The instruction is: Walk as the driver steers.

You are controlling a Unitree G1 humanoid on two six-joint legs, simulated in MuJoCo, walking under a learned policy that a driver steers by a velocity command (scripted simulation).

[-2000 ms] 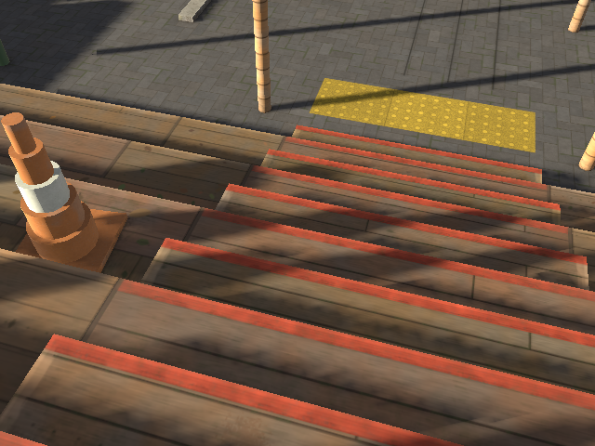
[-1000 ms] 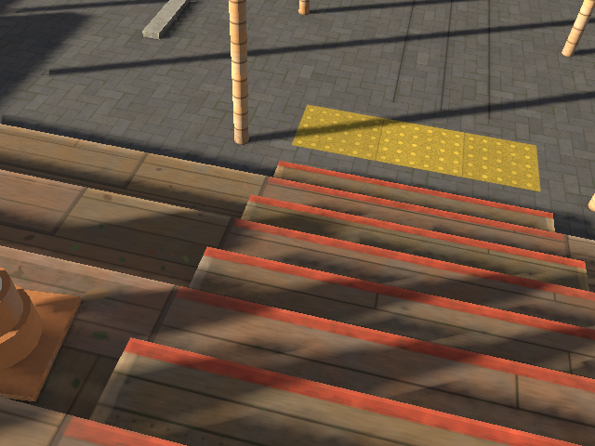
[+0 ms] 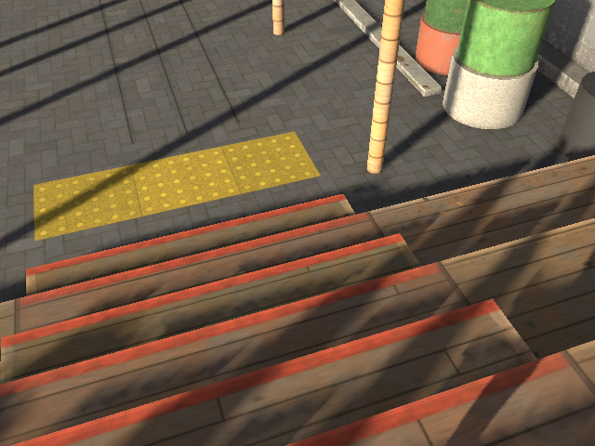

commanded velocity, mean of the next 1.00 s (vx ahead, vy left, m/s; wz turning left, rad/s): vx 0.07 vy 0.00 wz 0.41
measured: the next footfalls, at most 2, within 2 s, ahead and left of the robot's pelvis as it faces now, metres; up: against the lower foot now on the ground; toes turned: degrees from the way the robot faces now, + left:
right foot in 0.48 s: +0.21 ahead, -0.08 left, +0.00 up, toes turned +19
left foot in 1.02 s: +0.10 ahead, +0.14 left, +0.00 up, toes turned +30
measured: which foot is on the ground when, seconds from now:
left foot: down 0.00-0.48, up 0.50-1.00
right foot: up 0.00-0.46, down 0.48-1.00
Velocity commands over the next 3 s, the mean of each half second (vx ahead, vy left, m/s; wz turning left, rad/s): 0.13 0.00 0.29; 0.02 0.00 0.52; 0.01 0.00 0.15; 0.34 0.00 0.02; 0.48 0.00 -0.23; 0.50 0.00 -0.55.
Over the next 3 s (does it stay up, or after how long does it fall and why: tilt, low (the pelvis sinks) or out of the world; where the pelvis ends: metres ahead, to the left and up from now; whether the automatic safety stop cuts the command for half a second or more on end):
stays up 0.79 0.37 -0.34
